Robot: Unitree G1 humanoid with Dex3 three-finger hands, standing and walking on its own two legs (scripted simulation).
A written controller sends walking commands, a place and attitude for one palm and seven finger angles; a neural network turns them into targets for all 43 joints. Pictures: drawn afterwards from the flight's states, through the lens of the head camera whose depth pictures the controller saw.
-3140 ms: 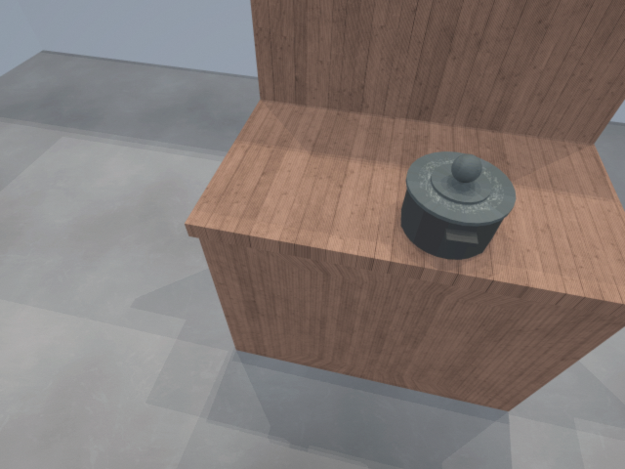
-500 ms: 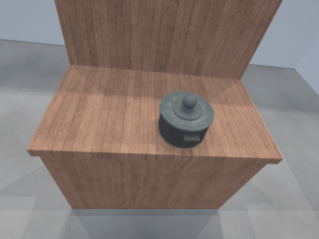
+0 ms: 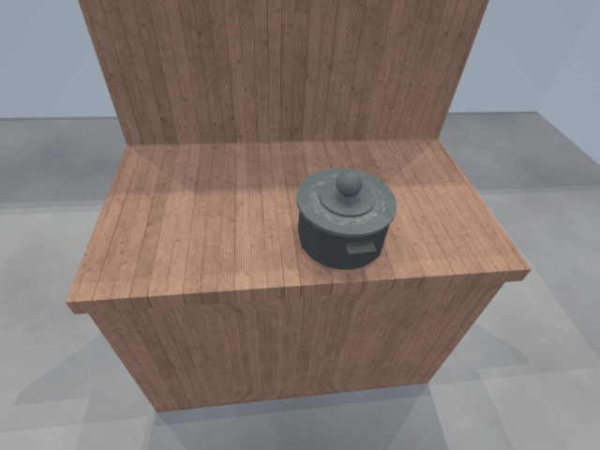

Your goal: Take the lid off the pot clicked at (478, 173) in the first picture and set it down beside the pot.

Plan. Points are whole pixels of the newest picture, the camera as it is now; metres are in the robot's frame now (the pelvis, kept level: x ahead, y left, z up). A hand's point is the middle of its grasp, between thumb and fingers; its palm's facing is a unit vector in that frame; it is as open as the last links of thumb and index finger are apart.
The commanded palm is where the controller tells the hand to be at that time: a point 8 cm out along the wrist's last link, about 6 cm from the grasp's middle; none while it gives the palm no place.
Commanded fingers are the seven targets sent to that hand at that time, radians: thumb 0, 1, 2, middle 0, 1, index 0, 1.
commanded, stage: come to a stop and stand still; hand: left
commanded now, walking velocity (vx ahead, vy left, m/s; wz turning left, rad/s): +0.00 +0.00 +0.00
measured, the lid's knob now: (349, 183) +0.57 -0.07 +0.05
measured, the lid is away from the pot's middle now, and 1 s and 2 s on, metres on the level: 0.00 0.00 0.00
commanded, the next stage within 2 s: look again from close up in 0.10 s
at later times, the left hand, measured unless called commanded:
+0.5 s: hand out of the picture -0.02 +0.22 -0.18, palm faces +0.07 -0.97 -0.22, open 7.4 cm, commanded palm none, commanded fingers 0.00 0.90 0.90 -0.20 -0.30 -0.20 -0.30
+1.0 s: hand out of the picture +0.00 +0.21 -0.19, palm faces +0.04 -0.98 -0.17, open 7.3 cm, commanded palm none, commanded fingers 0.00 0.90 0.90 -0.20 -0.30 -0.20 -0.30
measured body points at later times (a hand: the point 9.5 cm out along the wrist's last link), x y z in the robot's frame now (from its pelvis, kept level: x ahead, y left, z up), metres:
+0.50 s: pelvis +0.00 +0.04 -0.01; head +0.00 +0.05 +0.44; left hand -0.02 +0.27 -0.17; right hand +0.06 -0.19 -0.16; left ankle +0.02 +0.09 -0.74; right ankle -0.06 -0.11 -0.74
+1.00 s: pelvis +0.00 +0.04 +0.00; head +0.01 +0.07 +0.45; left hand -0.01 +0.26 -0.17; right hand +0.06 -0.20 -0.14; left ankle +0.02 +0.09 -0.74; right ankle -0.06 -0.11 -0.74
